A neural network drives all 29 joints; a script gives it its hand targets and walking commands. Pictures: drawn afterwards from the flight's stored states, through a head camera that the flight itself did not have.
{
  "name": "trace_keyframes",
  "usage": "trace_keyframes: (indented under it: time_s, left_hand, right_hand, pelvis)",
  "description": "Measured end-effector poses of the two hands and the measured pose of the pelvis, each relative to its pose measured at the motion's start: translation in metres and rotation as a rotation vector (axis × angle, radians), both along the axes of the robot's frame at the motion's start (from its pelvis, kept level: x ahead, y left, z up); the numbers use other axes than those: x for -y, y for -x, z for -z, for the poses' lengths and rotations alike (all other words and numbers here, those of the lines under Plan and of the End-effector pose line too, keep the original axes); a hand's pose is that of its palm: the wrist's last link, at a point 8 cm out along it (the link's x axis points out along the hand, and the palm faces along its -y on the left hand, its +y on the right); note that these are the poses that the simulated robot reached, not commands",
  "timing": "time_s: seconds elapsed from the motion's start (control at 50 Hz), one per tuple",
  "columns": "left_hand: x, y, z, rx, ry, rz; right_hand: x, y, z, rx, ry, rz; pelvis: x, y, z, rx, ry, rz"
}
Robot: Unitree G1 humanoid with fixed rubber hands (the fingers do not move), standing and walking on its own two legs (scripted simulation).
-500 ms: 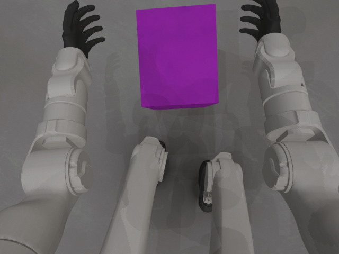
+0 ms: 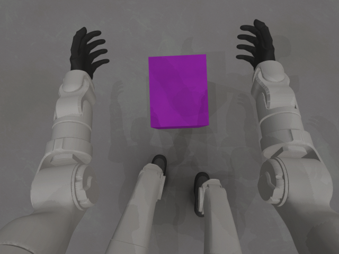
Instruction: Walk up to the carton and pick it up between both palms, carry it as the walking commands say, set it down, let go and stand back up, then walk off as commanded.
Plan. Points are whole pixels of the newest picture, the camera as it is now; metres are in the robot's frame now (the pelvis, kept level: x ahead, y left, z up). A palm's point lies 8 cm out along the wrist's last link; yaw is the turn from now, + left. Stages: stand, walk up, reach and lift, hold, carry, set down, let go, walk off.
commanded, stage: set down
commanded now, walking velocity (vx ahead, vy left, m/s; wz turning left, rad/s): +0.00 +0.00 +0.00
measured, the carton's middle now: (177, 98) +0.49 +0.07 -0.51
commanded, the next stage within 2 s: let go in 0.16 s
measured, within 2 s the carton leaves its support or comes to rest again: neither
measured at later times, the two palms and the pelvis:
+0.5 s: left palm (57, 108) +0.35 +0.27 -0.03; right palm (291, 118) +0.40 -0.14 -0.04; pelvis +0.04 +0.01 +0.07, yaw +1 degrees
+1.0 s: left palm (44, 191) +0.23 +0.22 +0.05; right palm out of the picture +0.28 -0.24 +0.05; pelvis +0.09 -0.02 +0.12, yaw +3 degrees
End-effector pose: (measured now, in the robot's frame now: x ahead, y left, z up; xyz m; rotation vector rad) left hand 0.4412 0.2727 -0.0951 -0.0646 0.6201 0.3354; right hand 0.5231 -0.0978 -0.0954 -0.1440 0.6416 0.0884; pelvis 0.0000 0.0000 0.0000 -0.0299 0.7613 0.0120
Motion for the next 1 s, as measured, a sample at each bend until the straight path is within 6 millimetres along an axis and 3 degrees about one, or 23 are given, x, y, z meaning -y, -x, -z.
trace_keyframes:
  time_s: [0.1,0.22,0.36,0.46,0.58,0.82,0.9,1.0]
  left_hand:
    - [0.005,-0.003,-0.010,-0.011,-0.005,0.011]
    - [0.010,0.005,-0.006,-0.051,-0.042,0.065]
    - [0.004,0.051,-0.019,-0.132,-0.085,0.164]
    - [0.002,0.083,-0.053,-0.162,-0.089,0.220]
    - [0.007,0.115,-0.092,-0.163,-0.088,0.240]
    - [0.037,0.195,-0.132,-0.201,-0.086,0.256]
    - [0.047,0.209,-0.139,-0.207,-0.079,0.253]
    - [0.055,0.213,-0.146,-0.201,-0.078,0.252]
  right_hand:
    - [-0.001,-0.001,-0.010,-0.019,0.004,0.000]
    - [0.004,0.011,-0.007,-0.030,0.045,0.019]
    - [0.027,0.067,-0.014,-0.058,0.103,0.079]
    - [0.042,0.107,-0.045,-0.071,0.109,0.097]
    - [0.058,0.138,-0.084,-0.070,0.102,0.091]
    - [0.104,0.211,-0.124,-0.110,0.091,0.090]
    - [0.123,0.231,-0.135,-0.120,0.095,0.092]
    - [0.138,0.247,-0.145,-0.128,0.094,0.088]
  pelvis:
    - [-0.002,-0.004,-0.015,0.003,0.001,0.002]
    - [-0.003,-0.011,-0.024,0.004,0.008,-0.003]
    - [-0.005,-0.024,-0.044,0.067,0.003,-0.008]
    - [-0.007,-0.035,-0.064,0.165,-0.003,-0.011]
    - [-0.007,-0.049,-0.084,0.293,-0.015,-0.010]
    - [0.005,-0.074,-0.114,0.551,-0.038,-0.017]
    - [0.012,-0.080,-0.119,0.627,-0.050,-0.022]
    - [0.020,-0.086,-0.123,0.701,-0.059,-0.026]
